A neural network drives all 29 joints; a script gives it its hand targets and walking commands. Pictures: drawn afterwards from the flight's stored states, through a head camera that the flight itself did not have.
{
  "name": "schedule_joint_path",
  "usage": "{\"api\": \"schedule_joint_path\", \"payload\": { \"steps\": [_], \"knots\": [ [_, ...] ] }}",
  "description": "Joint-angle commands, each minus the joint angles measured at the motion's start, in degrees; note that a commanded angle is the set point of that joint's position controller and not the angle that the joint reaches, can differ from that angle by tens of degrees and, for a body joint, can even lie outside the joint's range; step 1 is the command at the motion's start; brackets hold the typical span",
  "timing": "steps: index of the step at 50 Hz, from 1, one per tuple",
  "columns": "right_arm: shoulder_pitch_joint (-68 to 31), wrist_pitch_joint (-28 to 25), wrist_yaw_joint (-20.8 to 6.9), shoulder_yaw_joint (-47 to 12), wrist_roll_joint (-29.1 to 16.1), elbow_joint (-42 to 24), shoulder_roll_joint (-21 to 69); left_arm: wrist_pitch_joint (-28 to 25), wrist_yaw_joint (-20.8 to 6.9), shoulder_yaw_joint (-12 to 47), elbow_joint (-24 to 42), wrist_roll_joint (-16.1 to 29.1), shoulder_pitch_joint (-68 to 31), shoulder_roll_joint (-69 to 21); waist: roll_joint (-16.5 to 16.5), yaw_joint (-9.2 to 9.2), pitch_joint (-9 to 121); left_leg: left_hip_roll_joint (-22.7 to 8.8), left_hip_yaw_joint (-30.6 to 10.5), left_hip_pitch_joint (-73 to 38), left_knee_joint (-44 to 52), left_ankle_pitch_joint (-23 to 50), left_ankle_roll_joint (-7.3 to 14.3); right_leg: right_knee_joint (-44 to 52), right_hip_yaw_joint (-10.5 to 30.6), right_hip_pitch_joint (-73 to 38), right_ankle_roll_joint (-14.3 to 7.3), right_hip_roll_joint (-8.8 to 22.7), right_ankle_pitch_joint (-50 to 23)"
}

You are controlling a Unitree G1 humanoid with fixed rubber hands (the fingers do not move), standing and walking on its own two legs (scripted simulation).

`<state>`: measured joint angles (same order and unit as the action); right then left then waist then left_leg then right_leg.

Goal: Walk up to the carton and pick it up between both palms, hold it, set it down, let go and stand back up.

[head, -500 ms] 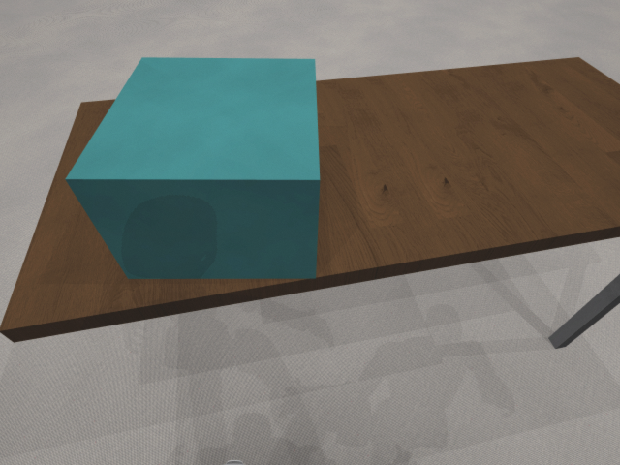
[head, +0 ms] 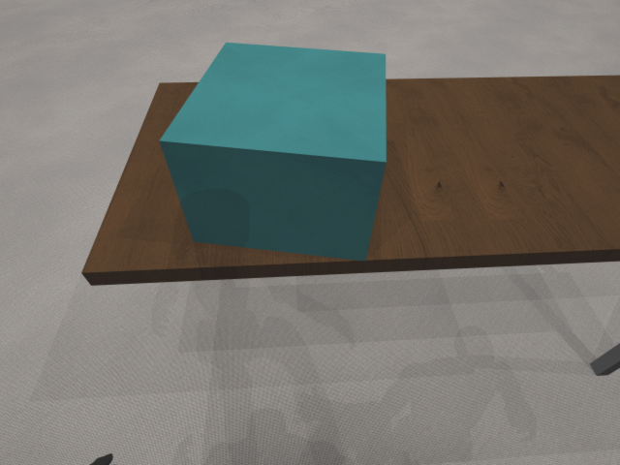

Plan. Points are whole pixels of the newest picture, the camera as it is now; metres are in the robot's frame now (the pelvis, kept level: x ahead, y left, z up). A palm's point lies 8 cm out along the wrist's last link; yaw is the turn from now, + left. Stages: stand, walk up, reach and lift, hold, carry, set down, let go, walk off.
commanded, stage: walk up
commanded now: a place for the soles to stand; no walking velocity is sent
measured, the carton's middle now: (291, 145) +0.61 +0.04 +0.08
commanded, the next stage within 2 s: none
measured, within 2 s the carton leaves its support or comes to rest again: neither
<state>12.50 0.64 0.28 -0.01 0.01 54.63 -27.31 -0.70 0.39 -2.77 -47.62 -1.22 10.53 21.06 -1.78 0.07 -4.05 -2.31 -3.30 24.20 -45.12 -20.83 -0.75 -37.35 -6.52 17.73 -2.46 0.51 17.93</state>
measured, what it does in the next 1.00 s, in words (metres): steps on the spot: left foot, then right foot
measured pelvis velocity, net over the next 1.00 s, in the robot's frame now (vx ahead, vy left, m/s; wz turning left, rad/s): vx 0.00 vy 0.02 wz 0.04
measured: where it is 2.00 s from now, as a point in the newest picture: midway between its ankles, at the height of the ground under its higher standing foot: outside the picture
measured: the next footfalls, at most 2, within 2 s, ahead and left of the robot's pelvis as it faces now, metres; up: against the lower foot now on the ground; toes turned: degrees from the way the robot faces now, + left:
left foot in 0.02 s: +0.10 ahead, +0.13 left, +0.00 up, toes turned -1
right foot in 0.36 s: +0.06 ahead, -0.12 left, +0.00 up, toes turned +1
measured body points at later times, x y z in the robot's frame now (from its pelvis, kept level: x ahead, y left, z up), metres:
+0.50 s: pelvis +0.01 +0.03 +0.00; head +0.04 +0.04 +0.45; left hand +0.09 +0.34 -0.13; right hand +0.12 -0.30 -0.10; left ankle +0.06 +0.13 -0.72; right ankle +0.02 -0.12 -0.72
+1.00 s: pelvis +0.00 +0.02 +0.00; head +0.03 +0.04 +0.45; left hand +0.08 +0.33 -0.12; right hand +0.14 -0.30 -0.09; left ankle +0.06 +0.13 -0.72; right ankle +0.02 -0.12 -0.72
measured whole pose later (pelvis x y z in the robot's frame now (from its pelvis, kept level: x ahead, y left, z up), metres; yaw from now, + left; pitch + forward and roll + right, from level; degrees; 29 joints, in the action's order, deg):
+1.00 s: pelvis +0.00 +0.02 +0.00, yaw +3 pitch -2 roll -2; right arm 6.3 -0.6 0.2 0.0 0.0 53.7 -24.5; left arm -1.5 0.4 -2.8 -52.9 -1.2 10.5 21.1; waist 0.4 0.0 -4.2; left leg 1.9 -3.3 22.3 -39.8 -16.0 2.1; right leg -37.8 -1.2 16.6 -0.6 1.1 20.2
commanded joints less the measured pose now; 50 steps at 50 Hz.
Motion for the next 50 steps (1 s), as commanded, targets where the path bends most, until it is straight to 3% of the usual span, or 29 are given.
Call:
{"api": "schedule_joint_path", "payload": {
  "steps": [1,2,3,4,5,7,8,11,13,15,16,17,18,19,20,21,22,23,24,26,30,36,37,38,41,42,44,48,50],
  "knots": [
    [2.6,-2.5,-0.1,5.5,3.2,-1.9,-11.7,0.8,-0.7,-2.5,3.2,1.4,-0.1,9.0,-9.2,-0.85,2.9,-9.7,-20.1,-9.3,24.0,-0.6,7.9,-8.2,3.4,8.6,-0.1,3.0,12.3],
    [-1.7,-2.8,0.1,5.8,2.7,-4.1,-14.0,1.2,-0.6,-2.7,2.2,1.8,0.7,9.9,-7.7,-1.01,0.6,-13.3,-30.7,-3.3,29.9,-11.1,11.1,-11.8,5.7,9.1,1.2,-1.2,16.4],
    [-2.9,-2.6,0.1,5.8,2.6,-4.3,-14.5,1.6,-0.5,-3.4,0.8,1.4,2.2,12.5,-6.8,-1.31,1.5,-13.5,-30.8,-1.9,29.9,-16.2,13.0,-14.8,8.7,7.3,1.2,-0.9,17.8],
    [-4.0,-2.9,0.4,5.7,2.6,-5.4,-13.7,1.7,-0.5,-3.3,0.6,1.0,2.4,12.5,-6.5,-1.44,0.8,-13.3,-30.0,-0.8,29.9,-17.9,13.1,-14.4,9.9,7.3,0.8,0.4,14.9],
    [-4.7,-2.9,0.5,5.1,2.4,-5.0,-11.6,1.5,-0.4,-3.3,0.6,1.1,2.0,11.8,-6.9,-1.23,-1.2,-11.2,-26.7,0.7,30.4,-17.9,11.5,-14.4,9.4,6.8,0.6,0.8,12.9],
    [-4.1,-2.8,0.4,4.8,2.3,-5.6,-11.3,1.3,-0.5,-3.3,-0.1,0.7,3.1,12.1,-8.8,-0.46,1.0,-9.8,-24.4,-2.8,27.8,-10.2,11.5,-12.7,8.0,6.6,0.7,0.2,11.6],
    [-4.1,-2.9,0.2,4.9,2.1,-5.1,-10.7,1.1,-0.5,-3.1,-1.1,0.7,3.7,12.1,-7.8,-0.22,1.8,-8.7,-23.1,-3.8,27.7,-9.9,10.9,-13.5,8.1,6.7,0.8,0.5,11.3],
    [-3.0,-2.7,0.0,4.7,1.9,-4.9,-9.9,0.8,-0.1,-3.1,-1.4,0.8,2.6,10.8,-6.1,0.01,2.3,-9.5,-22.6,-4.6,26.6,-5.4,10.8,-9.1,7.2,4.5,0.8,-0.3,12.1],
    [-5.3,-2.4,0.0,4.6,1.9,-5.6,-10.1,0.5,0.0,-2.9,-2.6,1.0,3.9,10.9,-7.9,-0.96,2.3,-9.9,-21.9,-3.1,26.0,-4.6,10.8,-4.8,8.4,1.5,0.2,0.5,10.6],
    [-7.8,-2.0,-0.1,4.2,1.1,-6.0,-8.9,-0.4,0.2,-2.3,-4.2,1.0,5.4,10.4,-3.0,-2.25,3.7,-7.6,-16.9,-1.8,22.6,-1.0,9.1,6.2,5.6,-5.1,-0.3,0.2,2.2],
    [-7.9,-1.9,-0.3,4.2,0.8,-6.0,-8.4,-0.8,0.3,-2.4,-4.2,0.5,5.5,10.0,-3.9,-2.17,5.6,-6.3,-14.9,-0.5,20.9,-0.8,7.6,9.2,6.7,-8.7,-0.4,0.7,-2.3],
    [-8.2,-2.0,-0.5,3.6,0.6,-5.7,-5.9,-1.1,0.5,-2.6,-4.1,-0.4,4.4,11.6,-1.7,-2.31,5.1,-4.9,-13.9,2.2,18.9,0.7,5.7,11.9,11.4,-10.0,-0.9,3.6,-2.1],
    [-7.5,-2.0,-0.5,3.1,0.1,-5.4,-4.9,-1.6,0.7,-2.5,-3.3,-0.7,1.4,13.0,3.9,-1.02,3.6,-1.7,-10.1,0.2,15.6,-0.6,4.0,17.7,17.6,-5.7,-1.9,7.8,5.4],
    [-7.2,-1.7,-0.7,3.8,0.3,-3.9,-5.5,-1.8,0.5,-3.1,-3.2,-0.8,-2.0,15.6,5.8,0.1,1.2,1.5,-7.1,-0.9,13.4,-1.9,2.8,20.9,22.3,-1.4,-3.1,11.1,13.6],
    [-6.1,-1.7,-0.8,4.0,0.1,-3.0,-6.5,-2.0,0.3,-3.1,-3.3,-0.6,-4.2,17.0,7.1,1.31,0.7,2.7,-4.6,-3.2,11.5,-2.2,2.5,20.6,23.1,1.2,-5.3,12.8,15.8],
    [-4.8,-1.8,-0.9,3.7,0.3,-2.2,-5.5,-2.2,0.1,-2.8,-3.1,-0.3,-4.9,16.0,7.1,2.07,1.0,2.2,-3.8,-6.4,12.6,0.1,2.5,19.4,21.8,2.3,-5.4,12.6,12.9],
    [-3.9,-2.2,-1.0,4.1,0.4,-1.5,-6.2,-2.2,-0.1,-2.6,-3.1,-0.3,-6.3,14.7,5.7,2.49,3.8,0.8,-4.9,-10.2,15.8,3.6,3.2,15.0,17.1,2.3,-3.7,10.5,6.1],
    [-5.1,-2.9,-0.9,4.0,0.7,-1.7,-6.3,-2.2,0.1,-2.2,-2.5,0.0,-5.4,13.3,2.2,1.75,6.3,-1.1,-8.1,-11.4,18.3,7.9,4.1,11.3,13.9,0.3,-1.9,7.1,0.4],
    [-5.6,-3.0,-0.8,3.8,1.0,-1.7,-7.2,-2.1,0.2,-2.1,-2.7,0.6,-3.7,12.2,1.3,0.24,8.0,-2.8,-10.9,-10.6,18.8,11.2,5.2,8.7,9.9,-2.7,-0.7,4.6,-1.6],
    [-7.6,-3.2,-0.6,3.6,1.0,-2.2,-7.1,-2.2,0.5,-1.5,-3.6,0.8,-1.1,11.8,1.7,-1.64,8.8,-4.8,-12.5,-8.9,17.6,19.3,6.1,7.1,8.6,-6.0,0.2,3.7,-7.0],
    [-7.3,-2.9,-0.2,3.5,0.3,-2.5,-6.3,-2.2,0.7,-1.9,-3.0,1.0,-1.6,12.7,2.6,-1.05,13.2,-3.5,-9.0,-10.0,13.8,27.1,6.0,6.7,10.8,-9.7,-0.9,6.7,-15.0],
    [-8.4,-2.7,-0.5,3.6,0.3,-2.0,-6.6,-1.8,0.5,-2.2,-3.1,0.7,-4.5,13.2,1.4,-0.41,9.9,-3.3,-10.4,-8.7,17.1,19.0,5.2,7.0,10.4,-6.5,-1.2,6.0,-7.2],
    [-9.6,-2.6,-0.5,3.5,0.5,-1.9,-6.6,-1.6,0.6,-2.4,-3.3,0.9,-3.3,13.2,-0.5,-0.7,11.0,-4.1,-10.2,-8.9,18.5,17.0,5.2,7.3,10.6,-7.5,-0.7,5.5,-6.0],
    [-10.8,-2.6,-0.4,3.1,0.5,-2.1,-6.6,-1.6,0.6,-2.0,-3.6,0.8,-2.4,12.8,1.3,-1.21,8.6,-3.7,-10.6,-7.8,17.8,14.0,5.5,9.0,10.7,-5.3,-0.7,5.4,-3.5],
    [-9.5,-2.4,-0.6,3.5,0.6,-1.2,-7.0,-1.5,0.3,-2.3,-3.5,0.4,-4.4,13.5,1.2,-0.48,6.2,-3.3,-11.1,-6.2,19.9,9.2,4.7,9.7,10.7,-4.1,-1.1,5.5,1.3],
    [-10.0,-2.3,-0.7,3.2,0.8,-1.2,-6.9,-1.6,0.2,-2.4,-3.8,0.5,-2.9,12.3,-1.1,-0.73,6.9,-3.6,-11.8,-5.7,20.9,5.6,5.0,9.7,10.2,-4.9,-0.9,4.7,3.2],
    [-9.3,-2.4,-1.0,3.3,0.9,-1.8,-6.7,-1.8,0.1,-1.9,-4.0,0.3,-2.3,12.2,1.0,-0.86,7.4,-3.5,-11.9,-6.3,21.3,4.7,5.0,10.4,10.9,-5.1,-1.3,4.9,3.4],
    [-11.1,-2.5,-1.1,3.4,1.2,-1.9,-7.3,-1.5,0.0,-1.7,-4.0,0.3,-2.2,11.8,-1.1,-1.27,5.3,-4.0,-13.9,-2.8,24.2,-3.5,5.0,9.5,10.1,-5.1,-1.2,3.8,7.1],
    [-10.4,-2.6,-1.1,3.7,1.1,-2.3,-7.2,-1.7,-0.1,-2.0,-3.8,0.4,-3.1,12.5,-0.9,-0.69,5.3,-3.2,-13.2,-4.0,22.3,-0.6,4.8,9.1,10.1,-3.9,-1.1,3.8,5.0]
  ]
}}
